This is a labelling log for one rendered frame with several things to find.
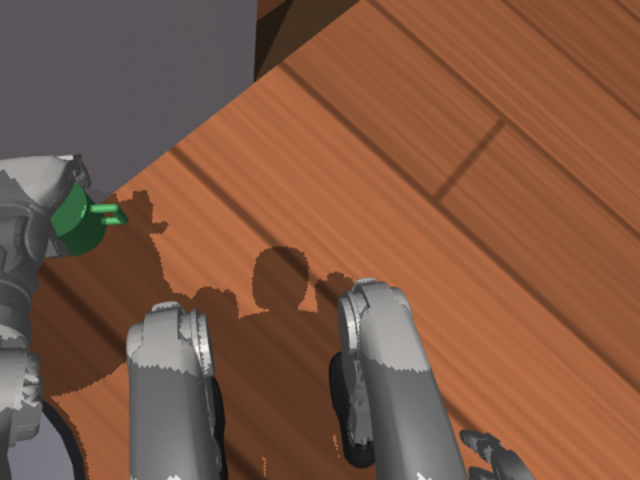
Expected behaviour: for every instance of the left robot hand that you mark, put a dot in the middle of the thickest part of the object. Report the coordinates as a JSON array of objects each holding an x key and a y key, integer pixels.
[{"x": 46, "y": 182}]

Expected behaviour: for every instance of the right robot foot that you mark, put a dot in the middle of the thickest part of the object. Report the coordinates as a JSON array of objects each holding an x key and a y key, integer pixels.
[{"x": 359, "y": 456}]

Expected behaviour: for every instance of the right robot hand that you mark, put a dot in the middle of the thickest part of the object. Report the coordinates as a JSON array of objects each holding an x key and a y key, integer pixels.
[{"x": 506, "y": 464}]

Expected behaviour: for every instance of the left robot foot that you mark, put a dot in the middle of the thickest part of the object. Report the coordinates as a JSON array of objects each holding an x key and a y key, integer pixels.
[{"x": 219, "y": 427}]

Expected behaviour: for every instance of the mug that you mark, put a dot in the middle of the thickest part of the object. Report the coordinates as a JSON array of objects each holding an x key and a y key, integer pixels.
[{"x": 81, "y": 224}]

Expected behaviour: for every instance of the left robot arm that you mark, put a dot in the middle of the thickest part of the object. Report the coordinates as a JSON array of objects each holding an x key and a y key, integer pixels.
[{"x": 24, "y": 234}]

